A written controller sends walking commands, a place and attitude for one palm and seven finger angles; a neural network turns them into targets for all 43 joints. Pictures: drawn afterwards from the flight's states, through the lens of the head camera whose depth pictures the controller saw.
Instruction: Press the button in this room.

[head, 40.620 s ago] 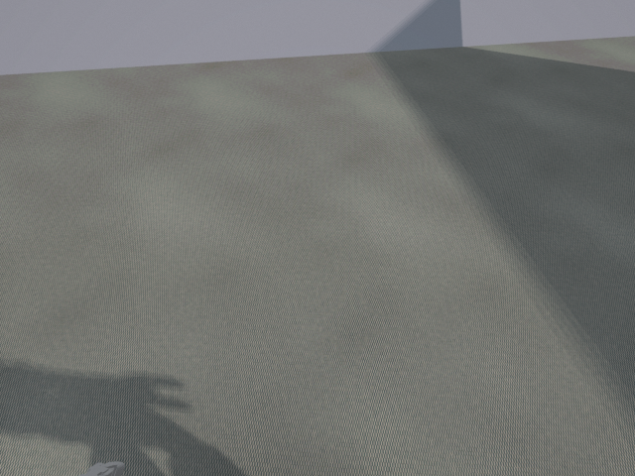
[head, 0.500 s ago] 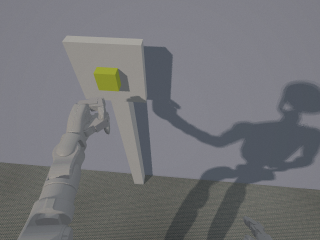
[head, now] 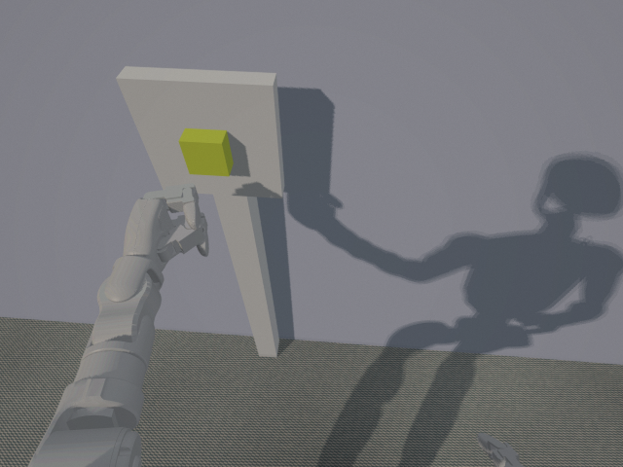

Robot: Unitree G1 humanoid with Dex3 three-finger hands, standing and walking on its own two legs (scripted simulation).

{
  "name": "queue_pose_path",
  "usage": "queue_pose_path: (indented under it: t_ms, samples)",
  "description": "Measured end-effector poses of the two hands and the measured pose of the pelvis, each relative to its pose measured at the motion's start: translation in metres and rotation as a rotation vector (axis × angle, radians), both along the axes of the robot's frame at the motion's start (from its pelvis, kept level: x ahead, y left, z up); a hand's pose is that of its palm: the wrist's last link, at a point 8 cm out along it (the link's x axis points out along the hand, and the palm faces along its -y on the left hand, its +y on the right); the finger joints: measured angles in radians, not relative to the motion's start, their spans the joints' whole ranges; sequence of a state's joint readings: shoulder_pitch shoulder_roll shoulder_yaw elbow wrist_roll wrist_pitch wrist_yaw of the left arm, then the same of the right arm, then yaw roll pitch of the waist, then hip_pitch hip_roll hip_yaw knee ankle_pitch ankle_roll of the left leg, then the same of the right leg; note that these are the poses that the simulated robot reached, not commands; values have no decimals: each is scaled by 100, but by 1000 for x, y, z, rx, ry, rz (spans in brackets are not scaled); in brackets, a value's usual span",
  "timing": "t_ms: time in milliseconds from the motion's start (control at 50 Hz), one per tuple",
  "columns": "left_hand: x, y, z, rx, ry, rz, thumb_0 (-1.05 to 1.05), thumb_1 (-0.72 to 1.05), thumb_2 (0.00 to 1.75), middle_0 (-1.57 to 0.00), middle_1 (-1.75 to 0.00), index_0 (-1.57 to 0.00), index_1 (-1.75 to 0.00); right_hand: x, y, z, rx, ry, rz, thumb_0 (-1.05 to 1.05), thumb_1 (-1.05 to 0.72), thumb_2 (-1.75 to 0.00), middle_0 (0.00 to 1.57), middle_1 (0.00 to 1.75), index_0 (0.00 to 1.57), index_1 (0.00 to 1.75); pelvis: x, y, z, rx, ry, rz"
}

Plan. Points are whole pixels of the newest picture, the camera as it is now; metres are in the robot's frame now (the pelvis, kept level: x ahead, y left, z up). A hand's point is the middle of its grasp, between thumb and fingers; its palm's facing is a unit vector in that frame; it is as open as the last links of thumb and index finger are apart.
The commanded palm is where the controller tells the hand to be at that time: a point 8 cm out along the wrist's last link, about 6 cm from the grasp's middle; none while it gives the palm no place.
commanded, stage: aim a knuckle at the button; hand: left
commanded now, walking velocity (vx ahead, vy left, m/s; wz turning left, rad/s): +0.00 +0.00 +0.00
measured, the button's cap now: (208, 151) +0.50 +0.16 +0.13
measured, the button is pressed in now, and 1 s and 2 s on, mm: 0 0 7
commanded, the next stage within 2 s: press the button with the knuckle in 0.22 s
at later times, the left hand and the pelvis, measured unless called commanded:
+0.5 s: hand (209, 227) +0.39 +0.15 +0.10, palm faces -0.05 -1.00 -0.01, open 3.1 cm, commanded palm +0.37 +0.20 +0.10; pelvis +0.00 +0.00 +0.00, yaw +0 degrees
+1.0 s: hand (218, 202) +0.43 +0.14 +0.10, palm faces -0.05 -1.00 -0.01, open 3.1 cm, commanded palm +0.42 +0.19 +0.10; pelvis -0.01 -0.01 -0.01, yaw +0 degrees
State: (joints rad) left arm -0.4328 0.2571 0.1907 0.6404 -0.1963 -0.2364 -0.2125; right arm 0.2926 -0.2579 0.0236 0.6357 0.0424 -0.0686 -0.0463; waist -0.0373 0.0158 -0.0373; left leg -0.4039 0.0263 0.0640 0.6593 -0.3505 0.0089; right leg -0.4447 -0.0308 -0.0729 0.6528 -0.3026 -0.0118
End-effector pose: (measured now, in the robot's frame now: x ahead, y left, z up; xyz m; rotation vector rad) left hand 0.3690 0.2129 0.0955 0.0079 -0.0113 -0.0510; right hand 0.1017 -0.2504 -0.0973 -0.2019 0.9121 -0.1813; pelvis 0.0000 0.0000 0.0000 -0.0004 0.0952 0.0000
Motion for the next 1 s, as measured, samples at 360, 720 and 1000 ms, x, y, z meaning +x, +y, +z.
queue_pose_path:
  t_ms: [360, 720, 1000]
  samples:
    - [-2, -6, 1, 1, -1, -6, 2, 90, 90, -130, -150, -130, -150, 14, 9, 3, 22, -36, 23, 1, -90, -90, 21, 30, 20, 30, 2, 2, -1, 0, -2, -1]
    - [21, -17, 9, 8, -1, -5, 2, 90, 90, -130, -150, -130, -150, -10, -1, -5, 12, 23, -4, 1, -90, -90, 21, 30, 20, 30, -3, -2, -2, 3, 10, -1]
    - [45, -17, 6, 6, 18, 5, 2, 90, 90, -130, -150, -130, -150, -46, -13, -13, -11, 121, -51, 1, -90, -90, 21, 30, 20, 30, -9, -5, -5, 2, 39, -4]
